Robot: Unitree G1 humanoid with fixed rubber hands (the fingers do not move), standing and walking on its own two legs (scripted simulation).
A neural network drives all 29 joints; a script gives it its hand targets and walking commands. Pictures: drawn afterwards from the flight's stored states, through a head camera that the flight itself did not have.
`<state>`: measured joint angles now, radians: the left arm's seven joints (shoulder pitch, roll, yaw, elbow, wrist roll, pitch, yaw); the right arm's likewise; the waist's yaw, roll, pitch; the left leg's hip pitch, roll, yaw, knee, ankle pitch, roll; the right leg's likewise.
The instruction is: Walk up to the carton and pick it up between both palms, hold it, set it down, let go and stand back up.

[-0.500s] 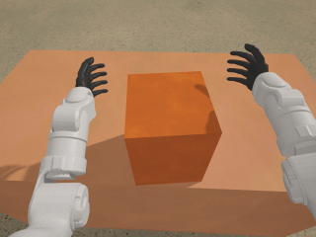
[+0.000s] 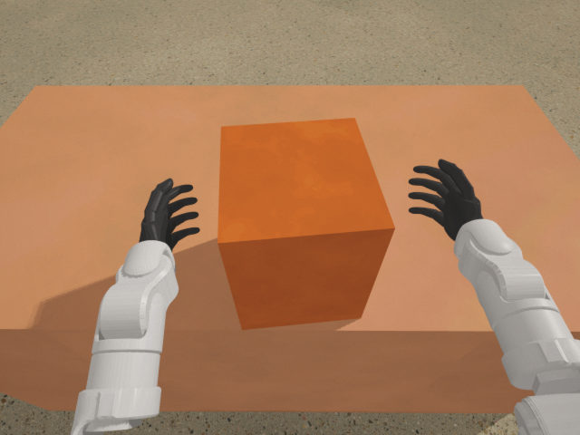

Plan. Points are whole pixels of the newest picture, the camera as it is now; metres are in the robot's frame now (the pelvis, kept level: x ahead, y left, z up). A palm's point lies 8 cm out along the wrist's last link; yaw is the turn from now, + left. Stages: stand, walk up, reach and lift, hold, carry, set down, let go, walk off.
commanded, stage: set down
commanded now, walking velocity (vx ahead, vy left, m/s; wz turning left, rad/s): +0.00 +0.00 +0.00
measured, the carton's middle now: (295, 229) +0.43 +0.04 +0.02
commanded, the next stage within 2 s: none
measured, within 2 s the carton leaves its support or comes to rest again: neither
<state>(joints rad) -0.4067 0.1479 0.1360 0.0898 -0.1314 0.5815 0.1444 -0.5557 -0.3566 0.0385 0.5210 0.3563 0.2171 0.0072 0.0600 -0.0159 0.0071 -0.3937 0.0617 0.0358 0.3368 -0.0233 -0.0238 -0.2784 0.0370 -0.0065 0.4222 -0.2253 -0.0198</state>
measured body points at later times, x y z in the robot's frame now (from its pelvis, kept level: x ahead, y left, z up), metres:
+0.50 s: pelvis +0.02 -0.01 +0.00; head +0.04 +0.00 +0.45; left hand +0.34 +0.22 +0.09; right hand +0.40 -0.17 +0.08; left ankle +0.09 +0.14 -0.74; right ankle -0.01 -0.10 -0.74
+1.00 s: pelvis +0.02 -0.01 +0.00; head +0.04 -0.01 +0.45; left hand +0.24 +0.20 -0.02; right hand +0.25 -0.20 -0.01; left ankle +0.09 +0.14 -0.74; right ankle -0.01 -0.10 -0.74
